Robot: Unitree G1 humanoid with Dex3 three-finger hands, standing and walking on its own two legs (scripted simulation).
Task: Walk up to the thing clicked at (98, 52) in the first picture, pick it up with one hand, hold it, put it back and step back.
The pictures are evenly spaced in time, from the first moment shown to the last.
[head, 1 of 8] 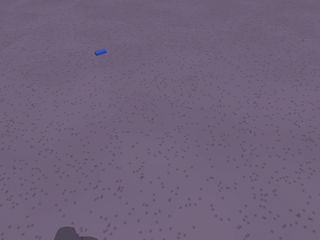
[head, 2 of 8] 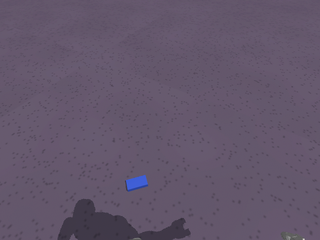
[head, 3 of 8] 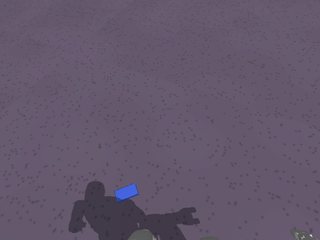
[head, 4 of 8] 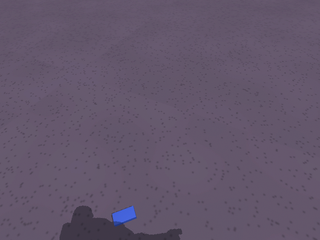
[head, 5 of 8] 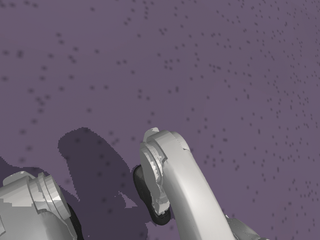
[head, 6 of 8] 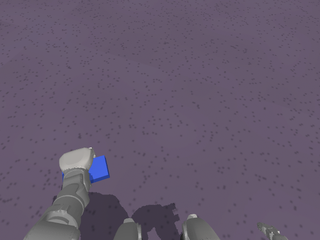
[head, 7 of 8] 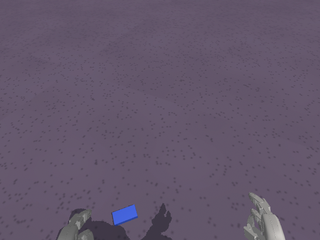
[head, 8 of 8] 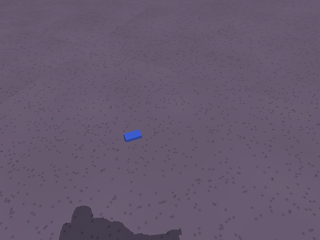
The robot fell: no
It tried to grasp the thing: yes
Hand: left
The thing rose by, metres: 0.69
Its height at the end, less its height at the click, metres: +0.00
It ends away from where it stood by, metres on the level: 0.02
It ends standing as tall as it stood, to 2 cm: yes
